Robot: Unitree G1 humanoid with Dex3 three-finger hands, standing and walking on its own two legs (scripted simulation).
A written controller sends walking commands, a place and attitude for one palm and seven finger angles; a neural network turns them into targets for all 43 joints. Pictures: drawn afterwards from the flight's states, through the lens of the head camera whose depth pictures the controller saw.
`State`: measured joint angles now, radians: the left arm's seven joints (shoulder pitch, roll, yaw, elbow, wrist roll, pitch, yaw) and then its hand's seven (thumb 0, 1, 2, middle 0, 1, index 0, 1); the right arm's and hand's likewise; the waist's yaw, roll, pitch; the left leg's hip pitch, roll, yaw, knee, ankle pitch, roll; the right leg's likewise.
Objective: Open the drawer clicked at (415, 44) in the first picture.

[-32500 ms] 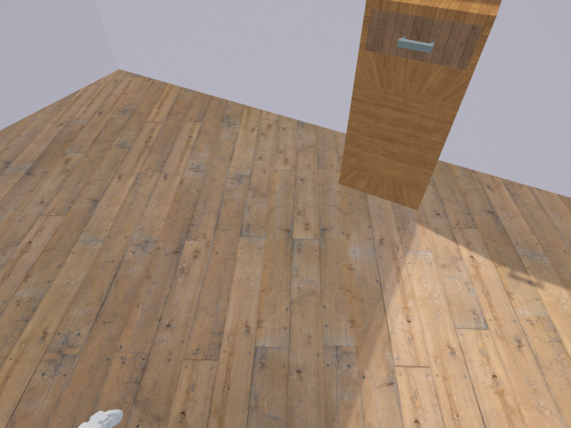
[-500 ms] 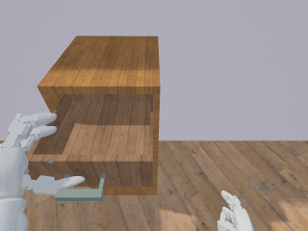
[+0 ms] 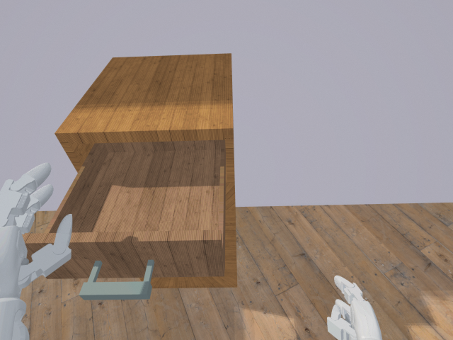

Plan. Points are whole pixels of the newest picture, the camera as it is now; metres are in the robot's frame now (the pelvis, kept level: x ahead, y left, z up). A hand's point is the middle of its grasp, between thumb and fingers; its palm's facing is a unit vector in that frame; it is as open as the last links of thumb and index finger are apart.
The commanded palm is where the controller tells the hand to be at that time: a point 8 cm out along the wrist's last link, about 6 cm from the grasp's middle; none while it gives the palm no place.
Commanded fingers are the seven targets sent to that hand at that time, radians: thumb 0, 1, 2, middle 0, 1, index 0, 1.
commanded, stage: draw the hand back to the body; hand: left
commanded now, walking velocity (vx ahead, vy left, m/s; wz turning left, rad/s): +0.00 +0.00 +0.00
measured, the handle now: (120, 278) +0.22 +0.23 +0.00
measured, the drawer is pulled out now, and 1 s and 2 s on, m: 0.27 0.27 0.27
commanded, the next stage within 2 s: step back with the hand held close in 0.18 s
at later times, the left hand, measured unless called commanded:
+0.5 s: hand (54, 254) +0.17 +0.24 +0.17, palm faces +0.36 -0.81 -0.46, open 7.4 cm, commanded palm +0.10 +0.29 +0.19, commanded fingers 0.00 0.90 0.90 -0.20 -0.30 -0.20 -0.30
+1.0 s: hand out of the picture +0.09 +0.26 +0.17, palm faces +0.40 -0.81 -0.43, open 7.4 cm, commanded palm +0.02 +0.30 +0.19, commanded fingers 0.00 0.90 0.90 -0.20 -0.30 -0.20 -0.30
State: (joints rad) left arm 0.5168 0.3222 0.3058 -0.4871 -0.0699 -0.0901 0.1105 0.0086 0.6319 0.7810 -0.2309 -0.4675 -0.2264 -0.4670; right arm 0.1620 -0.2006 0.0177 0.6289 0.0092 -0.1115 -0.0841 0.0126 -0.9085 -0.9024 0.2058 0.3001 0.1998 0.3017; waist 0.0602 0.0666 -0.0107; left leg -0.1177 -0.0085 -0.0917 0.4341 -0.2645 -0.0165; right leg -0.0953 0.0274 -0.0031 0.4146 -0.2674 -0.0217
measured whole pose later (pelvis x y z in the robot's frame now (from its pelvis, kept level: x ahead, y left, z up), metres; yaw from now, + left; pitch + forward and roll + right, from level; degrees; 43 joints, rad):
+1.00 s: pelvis -0.10 +0.02 -0.02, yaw +2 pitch +1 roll -2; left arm 0.59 0.38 0.39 -0.66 -0.04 -0.21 0.13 0.02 0.89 0.89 -0.21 -0.30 -0.21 -0.30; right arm 0.18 -0.20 0.01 0.54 0.01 -0.08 -0.05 0.01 -0.91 -0.90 0.21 0.30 0.20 0.30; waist 0.00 0.00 -0.01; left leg -0.48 -0.02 -0.09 0.69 -0.34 0.00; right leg -0.40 0.01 -0.04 0.57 -0.19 0.00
